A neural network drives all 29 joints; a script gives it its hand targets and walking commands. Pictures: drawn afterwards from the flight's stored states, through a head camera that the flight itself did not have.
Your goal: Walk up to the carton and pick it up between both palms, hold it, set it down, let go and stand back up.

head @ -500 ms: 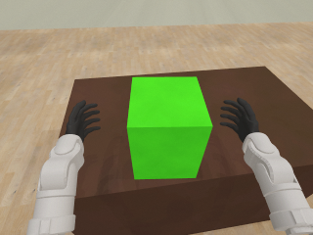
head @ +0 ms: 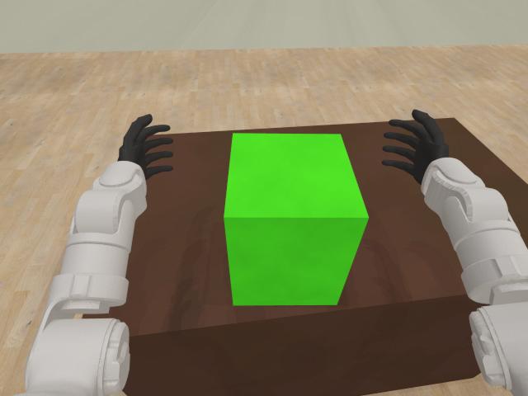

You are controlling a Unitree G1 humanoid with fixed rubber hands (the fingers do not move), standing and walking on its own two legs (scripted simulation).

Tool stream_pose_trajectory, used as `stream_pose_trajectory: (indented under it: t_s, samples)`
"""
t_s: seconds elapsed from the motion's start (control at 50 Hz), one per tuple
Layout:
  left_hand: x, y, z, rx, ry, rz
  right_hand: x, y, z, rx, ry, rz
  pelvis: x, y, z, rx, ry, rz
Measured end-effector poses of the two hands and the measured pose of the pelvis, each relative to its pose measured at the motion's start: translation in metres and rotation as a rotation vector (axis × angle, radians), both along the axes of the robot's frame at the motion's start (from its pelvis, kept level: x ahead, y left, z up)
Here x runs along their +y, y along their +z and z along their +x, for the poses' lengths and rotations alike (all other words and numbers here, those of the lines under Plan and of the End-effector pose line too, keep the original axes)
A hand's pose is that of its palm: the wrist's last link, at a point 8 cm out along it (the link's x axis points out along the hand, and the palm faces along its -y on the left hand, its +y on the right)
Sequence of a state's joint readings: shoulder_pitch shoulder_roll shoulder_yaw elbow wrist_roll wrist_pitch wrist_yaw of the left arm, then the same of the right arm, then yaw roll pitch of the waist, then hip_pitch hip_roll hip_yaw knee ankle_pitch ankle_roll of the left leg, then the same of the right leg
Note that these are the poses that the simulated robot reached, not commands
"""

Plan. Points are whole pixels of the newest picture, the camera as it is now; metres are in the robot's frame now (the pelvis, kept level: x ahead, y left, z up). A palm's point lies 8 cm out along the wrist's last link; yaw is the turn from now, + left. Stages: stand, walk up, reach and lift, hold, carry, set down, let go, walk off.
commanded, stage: reach and lift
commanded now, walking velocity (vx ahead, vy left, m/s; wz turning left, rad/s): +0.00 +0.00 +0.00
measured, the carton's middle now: (286, 221) +0.45 +0.00 +0.03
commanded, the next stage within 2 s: none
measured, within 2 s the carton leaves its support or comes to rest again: neither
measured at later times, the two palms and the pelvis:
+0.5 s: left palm (146, 194) +0.40 +0.22 +0.13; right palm (403, 183) +0.43 -0.18 +0.15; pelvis +0.00 +0.01 +0.00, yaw +1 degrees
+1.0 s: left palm (161, 221) +0.39 +0.21 +0.07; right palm (382, 204) +0.43 -0.16 +0.10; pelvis -0.01 +0.00 -0.01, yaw +1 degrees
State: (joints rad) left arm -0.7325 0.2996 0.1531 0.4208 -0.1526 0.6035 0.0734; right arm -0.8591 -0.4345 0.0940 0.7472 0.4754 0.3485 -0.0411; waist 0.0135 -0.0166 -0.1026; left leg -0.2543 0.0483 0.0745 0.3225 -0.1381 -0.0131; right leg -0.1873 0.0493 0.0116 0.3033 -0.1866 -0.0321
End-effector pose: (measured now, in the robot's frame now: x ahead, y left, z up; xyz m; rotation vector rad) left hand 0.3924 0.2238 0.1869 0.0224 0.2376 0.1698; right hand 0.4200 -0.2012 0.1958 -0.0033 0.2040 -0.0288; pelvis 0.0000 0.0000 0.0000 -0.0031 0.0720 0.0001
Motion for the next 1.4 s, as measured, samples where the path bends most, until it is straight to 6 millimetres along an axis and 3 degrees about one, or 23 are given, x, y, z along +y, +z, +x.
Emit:
stream_pose_trajectory:
  t_s: [0.18, 0.26, 0.36, 0.5, 0.58, 0.78, 1.0, 1.24, 1.4]
  samples:
    - [0.004, 0.020, 0.017, -0.004, -0.002, 0.019, 0.006, 0.021, 0.019, 0.009, -0.005, 0.008, 0.003, -0.001, 0.000, 0.017, 0.011, -0.006]
    - [0.004, 0.020, 0.022, 0.007, -0.007, 0.027, 0.008, 0.021, 0.023, 0.029, -0.010, 0.000, 0.004, 0.000, -0.001, 0.017, 0.014, -0.008]
    - [0.003, -0.002, 0.021, 0.035, -0.020, 0.032, 0.010, 0.001, 0.022, 0.063, -0.014, -0.013, 0.005, 0.000, 0.000, 0.012, 0.016, -0.009]
    - [-0.001, -0.059, 0.007, 0.060, -0.021, 0.024, 0.018, -0.050, 0.011, 0.078, 0.001, -0.018, 0.006, -0.001, -0.001, 0.020, 0.017, -0.008]
    - [-0.003, -0.076, 0.003, 0.042, -0.002, 0.027, 0.027, -0.070, 0.010, 0.064, 0.012, -0.012, 0.006, -0.002, -0.004, 0.049, 0.017, -0.010]
    - [-0.017, -0.088, 0.013, 0.021, -0.010, 0.019, 0.038, -0.084, 0.016, 0.052, 0.009, -0.043, 0.003, -0.006, -0.005, 0.121, 0.016, -0.012]
    - [-0.015, -0.116, 0.002, 0.010, 0.007, 0.011, 0.038, -0.098, 0.011, 0.048, -0.006, -0.047, 0.001, -0.009, -0.007, 0.143, 0.019, -0.014]
    - [-0.043, -0.105, 0.015, -0.026, -0.027, -0.002, 0.047, -0.100, 0.013, 0.048, 0.003, -0.027, 0.002, -0.013, -0.011, 0.195, 0.013, -0.014]
    - [-0.062, -0.113, 0.016, -0.015, -0.044, -0.023, 0.051, -0.100, 0.013, 0.043, -0.029, -0.031, 0.002, -0.012, -0.012, 0.184, 0.003, -0.010]
